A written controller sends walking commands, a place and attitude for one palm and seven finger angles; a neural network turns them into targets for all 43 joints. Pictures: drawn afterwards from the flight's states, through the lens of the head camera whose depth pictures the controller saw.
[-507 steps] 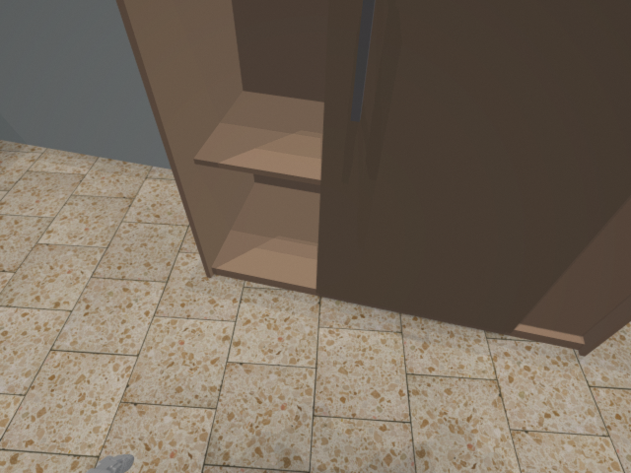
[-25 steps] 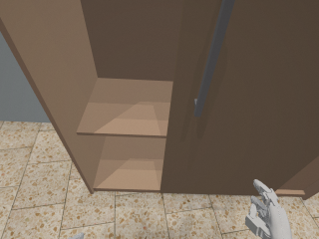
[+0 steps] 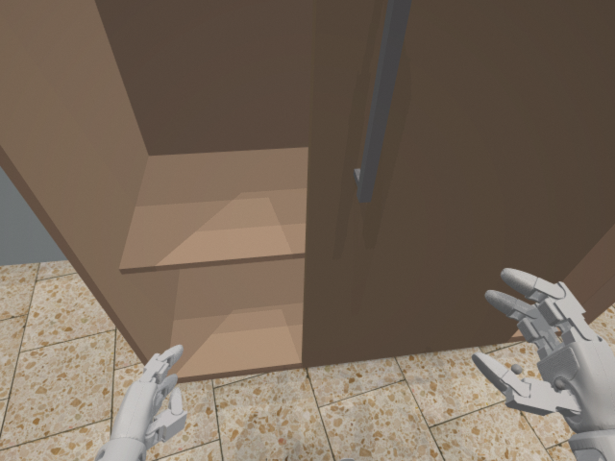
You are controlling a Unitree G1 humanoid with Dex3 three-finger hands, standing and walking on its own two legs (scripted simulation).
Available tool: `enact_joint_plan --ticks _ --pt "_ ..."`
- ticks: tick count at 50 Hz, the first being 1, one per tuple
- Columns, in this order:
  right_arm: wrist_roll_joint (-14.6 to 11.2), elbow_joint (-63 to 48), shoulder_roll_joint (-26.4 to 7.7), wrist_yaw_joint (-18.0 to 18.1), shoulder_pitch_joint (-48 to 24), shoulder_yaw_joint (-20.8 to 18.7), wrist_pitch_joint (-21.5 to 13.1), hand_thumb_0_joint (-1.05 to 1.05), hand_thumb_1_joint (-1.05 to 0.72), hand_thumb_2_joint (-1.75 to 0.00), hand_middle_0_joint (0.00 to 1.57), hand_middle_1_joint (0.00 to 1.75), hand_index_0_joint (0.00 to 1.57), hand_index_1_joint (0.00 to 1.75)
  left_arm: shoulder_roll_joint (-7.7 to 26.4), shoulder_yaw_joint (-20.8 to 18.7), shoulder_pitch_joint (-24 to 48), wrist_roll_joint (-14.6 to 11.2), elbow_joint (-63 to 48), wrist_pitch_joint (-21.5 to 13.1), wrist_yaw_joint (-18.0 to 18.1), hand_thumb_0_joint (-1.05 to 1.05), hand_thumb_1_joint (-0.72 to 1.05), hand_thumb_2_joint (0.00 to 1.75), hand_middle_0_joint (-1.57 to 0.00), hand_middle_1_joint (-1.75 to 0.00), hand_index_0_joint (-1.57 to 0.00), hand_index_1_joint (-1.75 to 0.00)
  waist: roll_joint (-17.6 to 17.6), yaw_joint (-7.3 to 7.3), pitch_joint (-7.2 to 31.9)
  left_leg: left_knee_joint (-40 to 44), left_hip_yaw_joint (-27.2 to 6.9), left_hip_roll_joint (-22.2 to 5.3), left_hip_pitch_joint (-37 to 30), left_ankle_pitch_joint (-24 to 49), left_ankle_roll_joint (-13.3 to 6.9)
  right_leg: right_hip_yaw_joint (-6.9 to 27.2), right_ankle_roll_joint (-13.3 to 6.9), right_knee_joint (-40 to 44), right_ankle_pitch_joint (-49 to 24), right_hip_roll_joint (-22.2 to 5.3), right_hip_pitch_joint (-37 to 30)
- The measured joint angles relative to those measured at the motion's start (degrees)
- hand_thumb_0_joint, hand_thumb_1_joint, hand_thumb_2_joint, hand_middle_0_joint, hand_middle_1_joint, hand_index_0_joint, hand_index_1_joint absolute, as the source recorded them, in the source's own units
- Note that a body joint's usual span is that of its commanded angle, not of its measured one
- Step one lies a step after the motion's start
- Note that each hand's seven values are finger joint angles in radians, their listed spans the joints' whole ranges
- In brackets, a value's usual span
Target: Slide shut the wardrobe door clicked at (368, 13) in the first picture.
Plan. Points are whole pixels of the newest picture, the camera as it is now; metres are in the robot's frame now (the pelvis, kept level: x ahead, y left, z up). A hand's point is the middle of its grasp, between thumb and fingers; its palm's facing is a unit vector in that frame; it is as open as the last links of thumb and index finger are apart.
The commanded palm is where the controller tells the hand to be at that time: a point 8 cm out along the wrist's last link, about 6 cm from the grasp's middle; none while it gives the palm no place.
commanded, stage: raise the hand with hooked fingers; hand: right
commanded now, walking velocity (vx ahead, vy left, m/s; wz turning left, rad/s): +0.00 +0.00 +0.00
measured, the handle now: (377, 90) +0.50 -0.08 +0.25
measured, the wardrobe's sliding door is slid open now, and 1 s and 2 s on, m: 0.42 0.42 0.42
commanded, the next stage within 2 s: move the hooked fingers beside the handle in 1.42 s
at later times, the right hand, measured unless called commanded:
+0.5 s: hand (575, 270) +0.27 -0.26 +0.18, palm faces -0.07 +0.99 -0.15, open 13.0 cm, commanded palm +0.25 -0.32 +0.19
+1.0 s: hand out of the picture +0.30 -0.35 +0.28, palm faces +0.05 +0.98 -0.17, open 14.0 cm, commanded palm +0.26 -0.36 +0.27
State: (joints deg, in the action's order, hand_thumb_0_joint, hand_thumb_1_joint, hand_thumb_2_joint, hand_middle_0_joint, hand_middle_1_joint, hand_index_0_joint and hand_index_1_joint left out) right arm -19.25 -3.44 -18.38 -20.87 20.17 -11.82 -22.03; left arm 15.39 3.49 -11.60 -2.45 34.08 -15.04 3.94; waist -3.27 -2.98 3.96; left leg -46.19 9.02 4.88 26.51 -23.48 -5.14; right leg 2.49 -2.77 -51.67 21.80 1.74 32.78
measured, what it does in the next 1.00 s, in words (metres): stands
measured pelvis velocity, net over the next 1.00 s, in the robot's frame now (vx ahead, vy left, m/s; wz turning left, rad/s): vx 0.02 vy -0.05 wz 0.00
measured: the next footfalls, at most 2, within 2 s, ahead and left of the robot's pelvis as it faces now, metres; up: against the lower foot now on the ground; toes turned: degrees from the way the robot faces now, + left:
none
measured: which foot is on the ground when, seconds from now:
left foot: down 0.00-1.00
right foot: down 0.00-1.00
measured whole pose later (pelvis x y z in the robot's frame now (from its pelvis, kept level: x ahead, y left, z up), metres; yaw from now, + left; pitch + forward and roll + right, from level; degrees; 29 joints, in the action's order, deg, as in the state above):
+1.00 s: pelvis +0.02 -0.05 +0.04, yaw +0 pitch -2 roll +2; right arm -20.4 8.9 -36.0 -29.8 -15.0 -30.0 12.5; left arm 15.6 6.6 -10.7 -4.9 37.1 -11.6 3.8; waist -3.7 -3.5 1.5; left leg -25.6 5.1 1.1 9.4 -14.2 -1.5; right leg 0.0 -6.2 -26.9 11.3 6.0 13.5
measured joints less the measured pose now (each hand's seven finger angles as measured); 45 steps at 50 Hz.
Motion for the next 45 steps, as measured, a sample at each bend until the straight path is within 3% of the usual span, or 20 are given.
enact_joint_plan --ticks 4,7,10,14,21,26,29,37,41,45 --pt "0.1 4.7 -3.6 -4.4 -5.2 -1.1 11.6 0.0 -0.22 -0.6 0.24 0.74 0.24 0.74 -2.2 1.4 -0.5 -0.4 0.7 0.9 0.1 0.01 0.9 0.9 -0.2 -0.3 -0.21 -0.3 -0.1 1.86 0.0 2.6 -1.9 0.1 -1.0 1.2 0.2 -1.7 0.1 3.7 -1.0 -0.2 -2.0" --pt "-2.3 3.8 -4.4 -3.5 -4.1 -5.3 16.2 0.0 -0.15 -0.57 0.25 0.79 0.25 0.79 -2.8 1.4 -2.2 -0.3 0.7 0.8 -0.2 0.01 0.9 0.9 -0.2 -0.3 -0.21 -0.3 0.2 3.19 0.6 4.9 -3.6 0.3 -2.6 1.8 0.3 -3.1 0.0 6.8 -1.4 -0.4 -4.4" --pt "-4.7 0.0 -3.2 -1.5 -1.9 -9.8 15.1 0.0 -0.08 -0.54 0.26 0.83 0.26 0.83 -2.3 0.5 -4.4 -0.4 1.3 -0.3 -0.6 0.01 0.9 0.9 -0.2 -0.3 -0.21 -0.3 0.7 3.25 1.5 7.3 -4.8 0.4 -4.8 2.3 0.7 -4.0 -0.3 9.2 -1.5 -0.4 -6.8" --pt "-4.7 -2.6 -2.0 -1.5 -2.1 -11.2 14.1 0.0 0.01 -0.5 0.26 0.89 0.26 0.89 0.1 -1.1 -5.7 -0.9 2.6 -1.5 -0.8 0.01 0.9 0.9 -0.2 -0.3 -0.21 -0.3 0.4 2.21 1.7 9.6 -4.9 0.0 -7.3 2.7 1.3 -3.9 -1.0 11.1 -1.7 0.1 -8.9" --pt "-1.6 -3.3 -4.2 -3.5 -5.1 -7.5 21.1 0.0 0.18 -0.43 0.27 1.0 0.27 1.0 2.3 -2.0 -2.8 -1.3 2.5 -2.6 0.8 0.01 0.9 0.9 -0.2 -0.3 -0.2 -0.3 0.1 1.44 -1.2 12.8 -4.8 -1.2 -10.4 4.3 2.2 -3.7 -2.3 14.4 -3.6 1.4 -12.0" --pt "-3.1 -5.8 -6.7 -2.4 -9.2 -10.4 20.2 -0.01 0.3 -0.38 0.29 1.07 0.29 1.07 0.8 -0.9 -1.1 -1.1 2.3 -3.2 1.0 0.01 0.9 0.9 -0.2 -0.3 -0.2 -0.3 1.0 0.87 -1.4 15.5 -4.5 -1.8 -13.5 5.5 2.6 -3.3 -2.6 17.3 -5.0 2.1 -14.9" --pt "-3.9 -3.4 -7.7 -3.1 -14.3 -12.8 21.4 -0.01 0.36 -0.36 0.29 1.12 0.29 1.12 0.1 0.2 -0.1 -1.3 2.4 -2.5 0.8 0.01 0.9 0.9 -0.2 -0.3 -0.2 -0.3 0.7 0.18 -1.1 16.9 -4.3 -2.2 -15.0 6.1 2.9 -3.0 -2.8 18.6 -5.8 2.6 -16.3" --pt "-1.5 3.4 -10.4 -6.7 -22.4 -12.4 31.7 -0.01 0.47 -0.31 0.29 1.18 0.29 1.18 -0.4 2.3 1.8 -2.1 1.3 1.1 0.3 0.01 0.9 0.9 -0.2 -0.3 -0.21 -0.3 -0.6 -0.65 -2.9 18.8 -4.0 -3.3 -15.9 8.0 3.6 -2.7 -3.6 21.9 -8.6 3.7 -17.6" --pt "-1.6 0.3 -11.5 -7.4 -23.6 -13.2 31.4 -0.01 0.48 -0.3 0.3 1.19 0.3 1.19 -0.9 3.2 1.3 -1.5 1.8 1.6 0.3 0.01 0.9 0.9 -0.2 -0.3 -0.21 -0.3 -0.2 -0.71 -3.1 20.1 -4.1 -3.4 -17.3 8.7 3.7 -2.7 -3.6 23.5 -9.4 3.9 -19.1" --pt "-2.8 2.7 -14.0 -8.3 -28.2 -16.6 30.9 -0.01 0.49 -0.3 0.3 1.2 0.3 1.2 -1.1 3.7 0.8 -1.5 2.9 2.2 0.2 0.01 0.9 0.9 -0.2 -0.3 -0.21 -0.3 0.2 -0.71 -2.4 21.2 -4.1 -3.5 -18.5 9.1 3.7 -2.6 -3.5 24.7 -9.9 4.0 -20.5"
